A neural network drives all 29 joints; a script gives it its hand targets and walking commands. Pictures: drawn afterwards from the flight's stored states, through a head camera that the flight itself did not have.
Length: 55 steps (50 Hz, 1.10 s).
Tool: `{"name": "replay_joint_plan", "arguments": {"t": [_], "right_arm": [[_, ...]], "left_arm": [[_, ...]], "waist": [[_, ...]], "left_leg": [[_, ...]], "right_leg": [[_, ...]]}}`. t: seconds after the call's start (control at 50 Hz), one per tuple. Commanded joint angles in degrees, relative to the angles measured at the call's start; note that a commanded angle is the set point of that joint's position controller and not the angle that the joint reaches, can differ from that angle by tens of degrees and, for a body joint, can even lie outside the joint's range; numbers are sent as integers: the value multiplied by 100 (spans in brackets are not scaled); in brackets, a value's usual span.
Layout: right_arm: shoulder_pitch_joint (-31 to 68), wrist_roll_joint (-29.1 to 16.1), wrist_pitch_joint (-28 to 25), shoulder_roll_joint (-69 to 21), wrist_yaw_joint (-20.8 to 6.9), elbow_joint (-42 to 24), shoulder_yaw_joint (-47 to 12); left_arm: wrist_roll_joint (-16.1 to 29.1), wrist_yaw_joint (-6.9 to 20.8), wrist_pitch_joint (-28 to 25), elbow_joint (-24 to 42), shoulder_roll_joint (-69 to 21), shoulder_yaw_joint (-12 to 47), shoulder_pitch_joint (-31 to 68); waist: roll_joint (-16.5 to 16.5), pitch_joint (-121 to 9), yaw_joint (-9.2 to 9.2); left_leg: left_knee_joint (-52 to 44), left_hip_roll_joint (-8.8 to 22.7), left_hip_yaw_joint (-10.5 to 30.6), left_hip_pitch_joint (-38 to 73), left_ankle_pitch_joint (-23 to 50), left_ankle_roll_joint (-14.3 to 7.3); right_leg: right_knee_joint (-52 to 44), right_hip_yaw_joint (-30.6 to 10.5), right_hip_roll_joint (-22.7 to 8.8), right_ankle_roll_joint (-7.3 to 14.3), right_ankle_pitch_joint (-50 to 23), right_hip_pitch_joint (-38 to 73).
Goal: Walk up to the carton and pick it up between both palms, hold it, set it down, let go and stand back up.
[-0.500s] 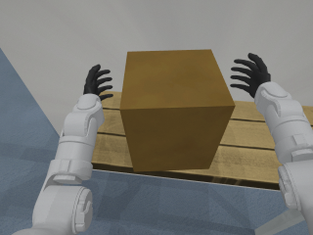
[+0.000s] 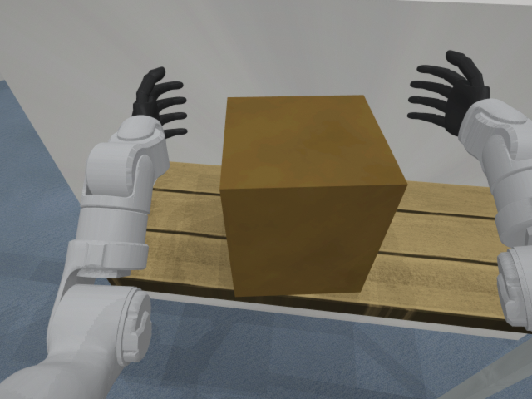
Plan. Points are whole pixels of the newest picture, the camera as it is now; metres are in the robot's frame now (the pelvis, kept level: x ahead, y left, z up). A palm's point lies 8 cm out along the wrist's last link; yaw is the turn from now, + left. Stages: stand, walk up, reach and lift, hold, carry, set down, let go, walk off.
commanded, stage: set down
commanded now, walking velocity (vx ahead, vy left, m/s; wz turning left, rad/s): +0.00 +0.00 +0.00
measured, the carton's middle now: (297, 199) +0.42 +0.01 +0.10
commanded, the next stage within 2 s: none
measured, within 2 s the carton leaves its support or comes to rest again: neither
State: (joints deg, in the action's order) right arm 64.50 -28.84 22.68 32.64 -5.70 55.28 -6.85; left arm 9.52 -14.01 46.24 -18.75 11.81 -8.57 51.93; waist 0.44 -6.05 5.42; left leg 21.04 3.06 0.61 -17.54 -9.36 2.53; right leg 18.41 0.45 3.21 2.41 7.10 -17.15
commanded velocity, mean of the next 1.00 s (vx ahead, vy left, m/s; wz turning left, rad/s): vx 0.00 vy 0.00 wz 0.00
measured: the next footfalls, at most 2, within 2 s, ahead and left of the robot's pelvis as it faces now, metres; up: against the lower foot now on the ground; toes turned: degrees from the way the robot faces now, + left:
none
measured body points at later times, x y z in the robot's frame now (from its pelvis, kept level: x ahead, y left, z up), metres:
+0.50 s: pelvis +0.00 +0.00 +0.00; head -0.02 -0.01 +0.45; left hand +0.37 +0.21 +0.20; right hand +0.43 -0.22 +0.22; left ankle +0.01 +0.14 -0.75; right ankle +0.02 -0.09 -0.75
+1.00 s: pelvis -0.01 -0.01 +0.00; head -0.03 -0.01 +0.45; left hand +0.32 +0.20 +0.17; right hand +0.38 -0.24 +0.18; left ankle +0.01 +0.14 -0.75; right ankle +0.02 -0.09 -0.75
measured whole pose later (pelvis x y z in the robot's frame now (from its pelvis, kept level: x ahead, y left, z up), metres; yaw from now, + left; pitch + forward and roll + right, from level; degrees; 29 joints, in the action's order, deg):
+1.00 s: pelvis -0.01 -0.01 +0.00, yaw +0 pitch -1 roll +0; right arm 33.3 -28.0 23.4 29.5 -3.1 25.6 -3.5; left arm 4.7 -10.1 50.5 11.1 6.1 -11.3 20.0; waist -0.7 -2.9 0.5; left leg 17.2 2.6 0.3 -8.3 -8.0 2.8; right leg 19.0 -0.6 3.1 3.0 8.0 -10.2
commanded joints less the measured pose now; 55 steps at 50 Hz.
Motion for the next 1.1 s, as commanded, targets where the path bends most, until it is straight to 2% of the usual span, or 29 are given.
{"name": "replay_joint_plan", "arguments": {"t": [0.0, 0.14, 0.22, 0.28, 0.34, 0.4, 0.5, 0.58, 0.64, 0.72, 0.78, 0.84, 0.96, 1.08], "right_arm": [[3057, -152, -163, 1303, -81, -877, 188], [3200, -292, 49, 1252, -152, -474, -105], [2805, -343, 50, 1190, -108, -342, -207], [2322, -339, -21, 1113, -41, -479, -190], [1760, -290, -135, 1028, 29, -892, -64], [1530, -230, -241, 1052, 82, -1666, 221], [1413, -90, -276, 1198, 114, -2889, 679], [1109, 61, -191, 1227, 113, -3225, 830], [780, 173, -118, 1149, 93, -3150, 848], [284, 243, -81, 980, 99, -2992, 785], [-88, 218, -102, 862, 137, -3028, 723], [-460, 150, -150, 794, 190, -3287, 705], [-1201, 25, -262, 809, 310, -4274, 863], [-1969, 24, -349, 864, 374, -5104, 1061]], "left_arm": [[3, -36, -71, 1040, 748, -148, 2878], [-39, -2, 110, 623, 797, -312, 2954], [-231, 129, 132, 603, 708, -453, 2463], [-381, 245, 90, 842, 580, -515, 1888], [-488, 343, 4, 1362, 429, -516, 1248], [-410, 359, -67, 2207, 435, -421, 1049], [-66, 228, -31, 3422, 560, -183, 1028], [-15, 133, 115, 3468, 559, -203, 682], [-112, 119, 224, 3179, 442, -287, 330], [-290, 181, 279, 2935, 228, -371, -132], [-403, 260, 242, 3042, 102, -388, -449], [-485, 336, 181, 3428, 36, -377, -768], [-503, 413, 126, 4562, 18, -286, -1499], [-439, 397, 155, 5193, -85, -171, -2301]], "waist": [[-262, -2942, 33], [-412, -2682, 100], [-414, -2369, 4], [-365, -2089, -119], [-281, -1875, -247], [-206, -1957, -329], [-172, -2498, -333], [-325, -2550, -238], [-458, -2268, -194], [-563, -1776, -243], [-568, -1494, -324], [-505, -1381, -408], [-306, -1475, -522], [-280, -1441, -551]], "left_leg": [[16, -278, -171, 820, 1536, -1], [-69, -286, -232, 716, 1409, -42], [-146, -300, -232, 808, 1482, -14], [-232, -313, -213, 873, 1470, 9], [-294, -333, -181, 946, 1433, 29], [-248, -367, -166, 1008, 1442, 48], [-111, -350, -198, 1159, 1382, 9], [-221, -308, -244, 1060, 919, -134], [-377, -290, -269, 941, 543, -250], [-492, -311, -268, 924, 375, -313], [-522, -349, -251, 957, 406, -304], [-521, -390, -236, 1004, 525, -271], [-437, -434, -217, 1258, 958, -177], [-351, -400, -218, 1686, 1290, -126]], "right_leg": [[213, -87, 97, -363, -1809, 1546], [183, -165, 96, -393, -1805, 1723], [130, -203, 84, -411, -2067, 2002], [70, -221, 66, -396, -2193, 2189], [9, -221, 53, -352, -2157, 2264], [17, -175, 62, -323, -1996, 2094], [80, -116, 91, -251, -1560, 1625], [49, -179, 37, -223, -968, 1464], [-35, -262, -35, -247, -440, 1431], [-162, -341, -99, -296, -59, 1415], [-206, -359, -109, -315, -121, 1445], [-180, -350, -93, -304, -430, 1538], [-74, -281, -29, -225, -1134, 1614], [-109, -203, 29, -148, -1251, 1370]]}}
